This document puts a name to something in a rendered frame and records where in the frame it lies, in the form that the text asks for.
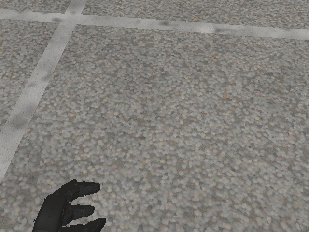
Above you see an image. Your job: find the left robot hand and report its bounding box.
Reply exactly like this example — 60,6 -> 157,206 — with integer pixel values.
32,179 -> 106,232

